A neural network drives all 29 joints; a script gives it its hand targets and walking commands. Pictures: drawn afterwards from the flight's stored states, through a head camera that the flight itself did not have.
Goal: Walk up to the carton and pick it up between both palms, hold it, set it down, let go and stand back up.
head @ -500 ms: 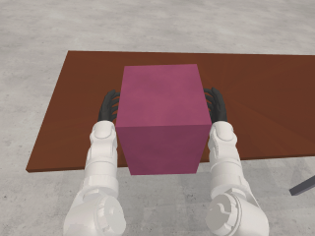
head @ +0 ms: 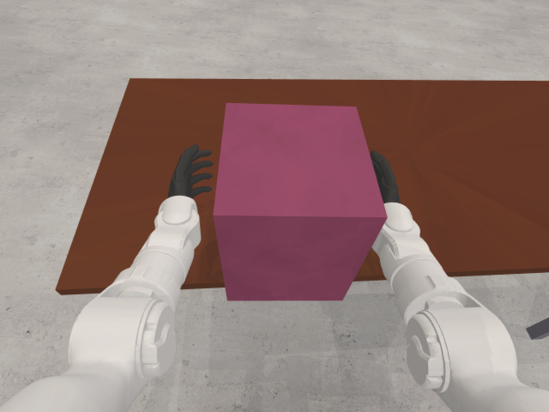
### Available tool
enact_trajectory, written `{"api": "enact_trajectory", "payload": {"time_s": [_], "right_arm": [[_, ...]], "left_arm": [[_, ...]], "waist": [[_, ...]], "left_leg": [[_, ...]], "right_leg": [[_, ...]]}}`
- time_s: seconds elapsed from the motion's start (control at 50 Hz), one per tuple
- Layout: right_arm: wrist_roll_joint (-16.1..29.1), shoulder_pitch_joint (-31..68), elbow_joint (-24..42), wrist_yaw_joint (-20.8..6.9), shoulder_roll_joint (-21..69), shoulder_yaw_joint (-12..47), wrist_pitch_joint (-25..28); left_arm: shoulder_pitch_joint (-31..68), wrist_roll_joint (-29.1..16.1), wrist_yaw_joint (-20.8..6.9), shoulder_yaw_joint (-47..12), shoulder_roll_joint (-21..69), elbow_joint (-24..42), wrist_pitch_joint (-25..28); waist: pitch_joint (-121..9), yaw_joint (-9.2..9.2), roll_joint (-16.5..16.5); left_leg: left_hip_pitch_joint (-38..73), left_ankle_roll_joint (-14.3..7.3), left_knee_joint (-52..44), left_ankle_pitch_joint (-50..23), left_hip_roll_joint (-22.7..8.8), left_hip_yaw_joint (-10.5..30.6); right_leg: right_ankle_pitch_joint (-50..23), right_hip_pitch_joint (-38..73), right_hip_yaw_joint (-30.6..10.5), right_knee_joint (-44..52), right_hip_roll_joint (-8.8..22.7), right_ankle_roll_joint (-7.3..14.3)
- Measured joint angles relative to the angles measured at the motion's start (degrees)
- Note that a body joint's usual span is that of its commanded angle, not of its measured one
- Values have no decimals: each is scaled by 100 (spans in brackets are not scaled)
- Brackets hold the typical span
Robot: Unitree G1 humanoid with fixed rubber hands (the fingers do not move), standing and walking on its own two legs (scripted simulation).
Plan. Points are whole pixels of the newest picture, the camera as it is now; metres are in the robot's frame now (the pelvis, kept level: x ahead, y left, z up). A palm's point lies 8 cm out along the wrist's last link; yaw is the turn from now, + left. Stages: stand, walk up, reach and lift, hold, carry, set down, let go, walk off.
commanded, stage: set down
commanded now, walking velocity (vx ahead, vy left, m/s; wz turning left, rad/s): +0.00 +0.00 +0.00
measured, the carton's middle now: (288, 208) +0.43 +0.01 +0.03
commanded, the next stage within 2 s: none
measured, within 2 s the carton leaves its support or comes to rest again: neither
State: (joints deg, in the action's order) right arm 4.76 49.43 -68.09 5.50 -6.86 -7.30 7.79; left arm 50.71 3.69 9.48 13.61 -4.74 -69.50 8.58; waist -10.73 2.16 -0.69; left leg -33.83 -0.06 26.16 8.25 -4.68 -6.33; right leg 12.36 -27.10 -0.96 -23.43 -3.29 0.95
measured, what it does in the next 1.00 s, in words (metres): stands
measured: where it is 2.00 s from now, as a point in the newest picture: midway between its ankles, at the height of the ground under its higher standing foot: outside the picture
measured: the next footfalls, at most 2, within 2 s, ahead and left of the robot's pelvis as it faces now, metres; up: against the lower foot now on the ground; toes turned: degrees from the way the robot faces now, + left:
none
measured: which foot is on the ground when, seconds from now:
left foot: down 0.00-1.00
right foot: down 0.00-1.00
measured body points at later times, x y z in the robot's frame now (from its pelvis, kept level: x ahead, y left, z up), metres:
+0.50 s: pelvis -0.02 -0.01 -0.01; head +0.03 +0.00 +0.44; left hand +0.43 +0.21 +0.11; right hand +0.46 -0.19 +0.13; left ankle +0.03 +0.12 -0.74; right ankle -0.03 -0.11 -0.74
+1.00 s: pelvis -0.02 +0.00 +0.01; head +0.00 +0.01 +0.46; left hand +0.42 +0.23 +0.19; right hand +0.46 -0.18 +0.21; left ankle +0.03 +0.12 -0.74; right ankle -0.03 -0.11 -0.74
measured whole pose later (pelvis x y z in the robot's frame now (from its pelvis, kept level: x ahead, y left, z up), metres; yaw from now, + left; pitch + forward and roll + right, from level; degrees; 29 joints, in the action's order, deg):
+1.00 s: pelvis -0.02 +0.00 +0.01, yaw +3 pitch +9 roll -1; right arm 27.2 61.7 -61.3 2.0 -23.6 4.4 -14.5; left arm 55.2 -12.8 4.8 1.3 -19.3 -46.3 -24.3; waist -8.6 0.5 -0.9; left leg -25.0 0.3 21.0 4.9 -3.5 -3.8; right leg 10.1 -17.5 1.6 -18.6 -2.7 1.2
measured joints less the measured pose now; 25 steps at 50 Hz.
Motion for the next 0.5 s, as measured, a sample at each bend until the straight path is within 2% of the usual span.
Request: {"api": "enact_trajectory", "payload": {"time_s": [0.1, 0.22, 0.28, 0.36, 0.48, 0.5], "right_arm": [[644, 381, -774, 26, -345, 521, 317], [1321, 619, -1363, -145, -819, 933, 532], [1694, 615, -1295, -282, -1088, 1156, 474], [2056, 609, -866, -449, -1368, 1388, 200], [2175, 855, -548, -562, -1426, 1526, -310], [2223, 810, -331, -553, -1422, 1498, -421]], "left_arm": [[227, -569, -143, -523, -280, -618, 265], [207, -1059, -359, -1016, -603, -841, 420], [138, -1376, -410, -1269, -773, -721, 423], [86, -1782, -434, -1567, -963, -293, 225], [465, -1953, -531, -1694, -1058, -69, -227], [448, -1992, -510, -1693, -1068, 162, -393]], "waist": [[-251, 46, 119], [-285, 7, 118], [-305, -13, 99], [-346, -43, 112], [-406, -83, 89], [-458, -84, 86]], "left_leg": [[-317, 37, 341, 162, -13, 156], [-433, 59, 443, 164, 11, 289], [-535, 62, 431, 107, 9, 319], [-666, 62, 382, 7, 1, 333], [-670, 39, 237, -137, 25, 298], [-666, 41, 196, -160, 27, 290]], "right_leg": [[125, -190, 142, -183, -15, 0], [180, -260, 274, -289, -6, 20], [155, -372, 305, -319, -12, 35], [96, -536, 322, -342, -23, 49], [58, -654, 299, -415, 2, 63], [47, -663, 292, -398, 4, 65]]}}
